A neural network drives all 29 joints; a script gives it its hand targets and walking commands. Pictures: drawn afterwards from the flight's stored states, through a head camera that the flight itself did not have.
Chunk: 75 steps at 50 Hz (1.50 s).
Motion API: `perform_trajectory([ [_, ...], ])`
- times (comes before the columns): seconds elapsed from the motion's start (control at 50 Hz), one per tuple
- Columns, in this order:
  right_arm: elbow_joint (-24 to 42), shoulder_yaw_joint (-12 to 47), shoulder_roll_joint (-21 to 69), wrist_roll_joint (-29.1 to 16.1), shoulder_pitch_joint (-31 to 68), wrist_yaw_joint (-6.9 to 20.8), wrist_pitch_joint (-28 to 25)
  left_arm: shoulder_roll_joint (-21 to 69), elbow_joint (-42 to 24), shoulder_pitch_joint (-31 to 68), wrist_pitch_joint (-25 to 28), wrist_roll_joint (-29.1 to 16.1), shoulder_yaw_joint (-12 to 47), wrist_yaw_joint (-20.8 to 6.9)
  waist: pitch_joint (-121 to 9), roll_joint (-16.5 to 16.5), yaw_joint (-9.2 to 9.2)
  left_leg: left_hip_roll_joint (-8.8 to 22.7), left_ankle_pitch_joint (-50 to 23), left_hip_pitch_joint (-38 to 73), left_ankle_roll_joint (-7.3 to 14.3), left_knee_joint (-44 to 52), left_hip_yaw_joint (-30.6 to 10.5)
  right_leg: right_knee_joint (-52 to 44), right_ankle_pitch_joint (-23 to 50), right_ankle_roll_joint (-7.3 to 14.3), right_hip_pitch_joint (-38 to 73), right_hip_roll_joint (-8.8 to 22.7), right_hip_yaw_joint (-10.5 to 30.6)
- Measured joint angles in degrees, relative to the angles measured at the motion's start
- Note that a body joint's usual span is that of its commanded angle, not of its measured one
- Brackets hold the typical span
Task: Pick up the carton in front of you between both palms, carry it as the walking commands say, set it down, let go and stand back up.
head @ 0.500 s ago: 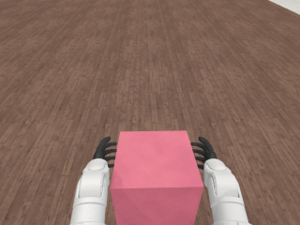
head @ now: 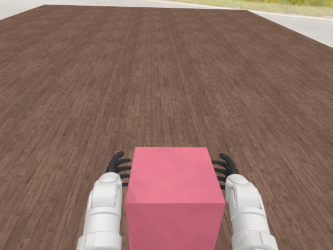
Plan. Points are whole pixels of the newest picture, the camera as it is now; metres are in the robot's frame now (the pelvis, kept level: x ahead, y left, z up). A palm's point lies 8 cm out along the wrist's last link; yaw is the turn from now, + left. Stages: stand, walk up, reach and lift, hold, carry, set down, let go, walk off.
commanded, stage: set down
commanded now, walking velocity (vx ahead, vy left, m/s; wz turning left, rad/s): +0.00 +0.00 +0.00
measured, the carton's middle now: (171, 204) +0.29 +0.00 -0.05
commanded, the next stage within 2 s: none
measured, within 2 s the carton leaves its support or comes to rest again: neither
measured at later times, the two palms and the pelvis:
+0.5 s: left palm (122, 188) +0.35 +0.15 -0.07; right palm (216, 188) +0.36 -0.15 -0.07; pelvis +0.01 -0.01 -0.02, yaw +0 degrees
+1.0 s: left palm (127, 201) +0.40 +0.16 -0.23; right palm (204, 199) +0.41 -0.14 -0.23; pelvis -0.03 -0.02 -0.15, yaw -1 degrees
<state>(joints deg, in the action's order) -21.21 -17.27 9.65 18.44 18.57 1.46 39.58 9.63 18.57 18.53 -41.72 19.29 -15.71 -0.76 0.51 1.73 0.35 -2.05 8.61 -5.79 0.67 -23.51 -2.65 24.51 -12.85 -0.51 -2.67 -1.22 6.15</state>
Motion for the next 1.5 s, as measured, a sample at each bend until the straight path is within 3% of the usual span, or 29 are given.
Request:
perform_trajectory([
  [0.2, -4.2, -4.6, 1.4, 3.1, 4.2, 0.3, -2.6, 1.5, 4.8, 4.7, 2.9, 2.3, -5.3, 0.6, 0.8, 0.2, 0.5, -0.5, 1.6, -1.3, 0.2, -1.5, 0.3, 2.3, -1.8, -0.2, -1.9, 0.1, 0.9],
  [0.38, -9.7, -10.3, 2.6, 7.2, 9.2, 0.3, -13.6, 1.8, 11.6, 9.9, 14.9, 5.5, -11.6, -0.4, 2.2, -0.1, 0.77, -0.4, 3.9, -15.1, -0.4, -8.3, -0.6, 9.2, -4.3, -0.1, -15.5, -0.8, 0.0],
  [0.52, -9.6, -7.3, 1.7, 1.9, 9.2, -2.1, -25.9, 0.2, 11.4, 9.4, 27.9, 1.1, -9.9, 0.4, 2.4, -0.6, 0.81, 0.0, 4.3, -35.2, -1.4, -15.2, -1.8, 16.2, -4.8, 0.3, -35.5, -2.0, -0.9],
  [0.64, -9.0, -2.9, -0.3, -4.5, 10.5, -4.6, -32.0, -2.2, 10.2, 10.7, 33.7, -4.6, -7.5, 1.1, -1.9, -0.3, 1.39, 0.0, 6.1, -54.3, -2.5, -24.2, -2.9, 25.3, -6.4, 0.2, -54.8, -3.5, -0.7],
  [0.76, -8.3, -2.9, -1.3, -6.8, 14.9, -5.1, -31.1, -3.0, 9.8, 15.1, 33.1, -6.8, -8.5, 1.1, -6.8, -0.3, 1.44, -0.6, 8.3, -67.9, -3.1, -33.1, -3.2, 34.5, -8.8, -0.1, -68.5, -4.3, -0.8],
  [1.02, -14.4, -8.8, -4.1, -3.8, 27.9, -3.7, -25.4, -3.5, 14.0, 27.2, 26.9, -3.5, -13.6, 2.3, -11.2, -0.1, 1.48, -2.1, 13.0, -87.3, -3.1, -50.4, -3.1, 51.7, -14.0, -1.1, -87.5, -5.1, -1.2],
  [1.26, -19.1, -7.1, -9.3, -6.5, 36.8, -3.7, -25.4, -5.7, 15.4, 33.9, 26.5, -6.3, -12.1, 5.5, -10.7, -0.1, 1.53, -3.4, 16.0, -103.1, -3.5, -64.0, -3.0, 65.2, -17.4, -2.1, -103.0, -6.0, -1.5],
  [1.5, -23.7, -5.0, -13.4, -8.3, 46.0, -4.6, -25.0, -8.3, 17.5, 41.3, 26.0, -7.8, -12.8, 6.8, -6.3, -0.3, 2.21, -4.1, 17.9, -113.9, -4.3, -74.7, -2.8, 76.3, -19.6, -2.8, -113.8, -7.2, -1.7],
])
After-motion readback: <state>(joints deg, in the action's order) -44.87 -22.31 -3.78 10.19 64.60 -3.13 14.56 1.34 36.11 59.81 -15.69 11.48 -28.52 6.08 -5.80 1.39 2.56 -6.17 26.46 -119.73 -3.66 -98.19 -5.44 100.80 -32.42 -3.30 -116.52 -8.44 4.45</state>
